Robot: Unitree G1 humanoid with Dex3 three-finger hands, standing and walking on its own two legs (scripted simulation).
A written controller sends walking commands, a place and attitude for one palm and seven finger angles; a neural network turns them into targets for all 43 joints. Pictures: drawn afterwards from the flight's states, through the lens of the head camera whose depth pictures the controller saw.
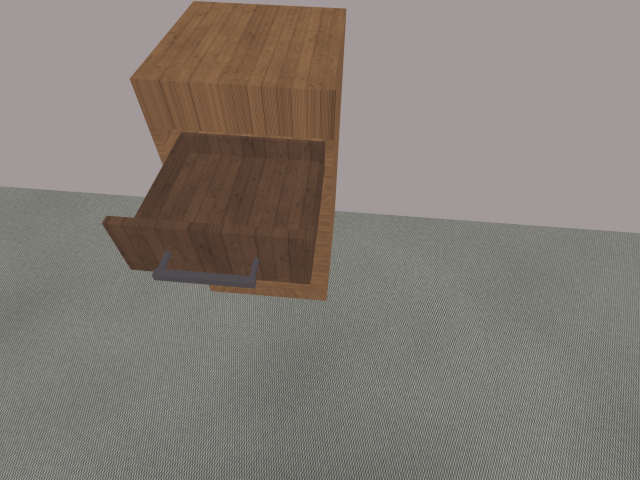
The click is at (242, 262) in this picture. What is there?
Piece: drawer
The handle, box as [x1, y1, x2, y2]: [152, 251, 258, 288]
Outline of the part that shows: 152,274 154,279 254,288 256,281 255,273 258,264 258,258 253,259 250,274 248,276 165,269 164,268 170,256 170,252 165,251 158,267 154,269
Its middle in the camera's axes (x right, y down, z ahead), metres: -0.22 +0.06 +0.75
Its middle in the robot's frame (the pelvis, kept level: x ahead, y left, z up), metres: +0.49 +0.25 -0.14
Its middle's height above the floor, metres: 0.64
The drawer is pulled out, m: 0.30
